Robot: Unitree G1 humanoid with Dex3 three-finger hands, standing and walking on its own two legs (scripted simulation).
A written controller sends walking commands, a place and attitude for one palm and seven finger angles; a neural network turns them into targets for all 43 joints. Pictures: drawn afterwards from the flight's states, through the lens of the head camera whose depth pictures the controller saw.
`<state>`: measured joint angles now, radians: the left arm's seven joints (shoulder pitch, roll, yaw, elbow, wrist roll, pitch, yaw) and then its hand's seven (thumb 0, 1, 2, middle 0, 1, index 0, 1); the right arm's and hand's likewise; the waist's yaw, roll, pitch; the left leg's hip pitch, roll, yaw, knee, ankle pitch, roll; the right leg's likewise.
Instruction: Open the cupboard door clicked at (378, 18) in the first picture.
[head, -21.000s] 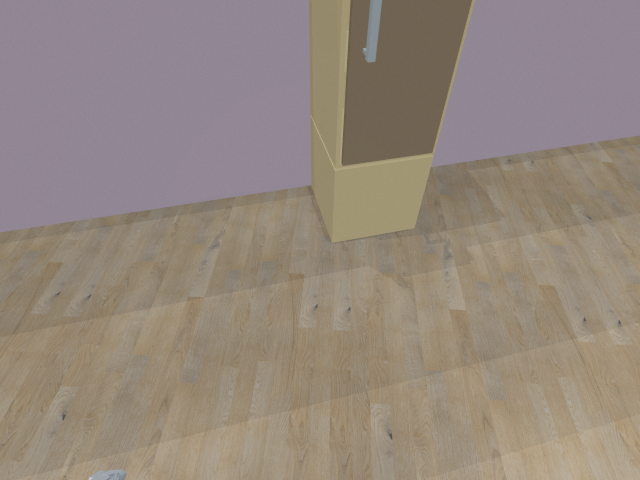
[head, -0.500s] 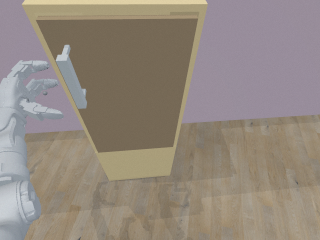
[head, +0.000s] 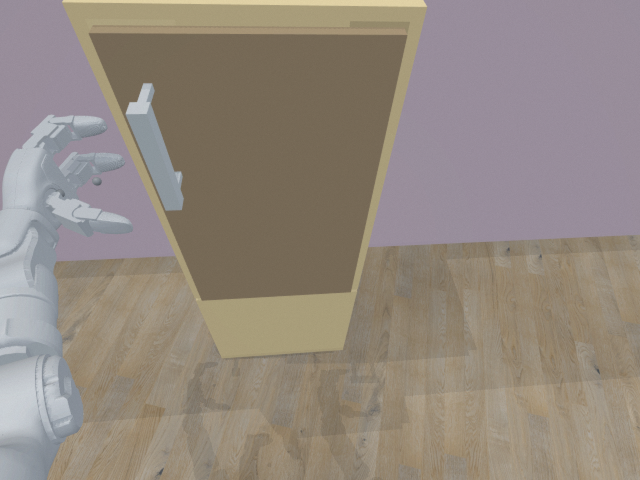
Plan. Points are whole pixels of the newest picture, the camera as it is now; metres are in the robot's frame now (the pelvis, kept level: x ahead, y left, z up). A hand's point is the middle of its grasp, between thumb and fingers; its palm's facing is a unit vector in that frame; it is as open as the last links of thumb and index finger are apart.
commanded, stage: slide the fingers in behind the handle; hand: left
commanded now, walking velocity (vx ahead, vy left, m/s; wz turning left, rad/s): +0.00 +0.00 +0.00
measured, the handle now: (161, 151) +0.49 +0.21 +0.13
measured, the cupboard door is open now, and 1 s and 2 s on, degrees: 0 0 0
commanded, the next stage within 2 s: close the thumb around the handle in 1.54 s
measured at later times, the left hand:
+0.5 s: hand (131, 177) +0.44 +0.23 +0.13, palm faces +0.07 -1.00 +0.01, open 14.0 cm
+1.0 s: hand (166, 175) +0.45 +0.19 +0.13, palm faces +0.09 -1.00 +0.01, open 14.0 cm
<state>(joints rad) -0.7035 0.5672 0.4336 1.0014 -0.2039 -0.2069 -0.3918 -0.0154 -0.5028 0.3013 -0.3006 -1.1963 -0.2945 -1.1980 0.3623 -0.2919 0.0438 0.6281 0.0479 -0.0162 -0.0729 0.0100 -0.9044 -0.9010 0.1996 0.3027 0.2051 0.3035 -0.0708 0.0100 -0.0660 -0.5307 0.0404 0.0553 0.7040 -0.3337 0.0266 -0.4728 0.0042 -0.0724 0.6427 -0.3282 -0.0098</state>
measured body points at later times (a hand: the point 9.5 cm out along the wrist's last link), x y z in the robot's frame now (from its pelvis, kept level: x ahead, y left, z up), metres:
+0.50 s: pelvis +0.00 +0.00 +0.00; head +0.05 +0.00 +0.45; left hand +0.43 +0.29 +0.14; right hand +0.06 -0.27 -0.11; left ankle +0.01 +0.10 -0.72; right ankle -0.01 -0.12 -0.72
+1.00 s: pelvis +0.00 -0.01 +0.00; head +0.04 -0.01 +0.45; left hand +0.44 +0.25 +0.13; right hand +0.07 -0.27 -0.11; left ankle +0.01 +0.10 -0.72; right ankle -0.01 -0.12 -0.72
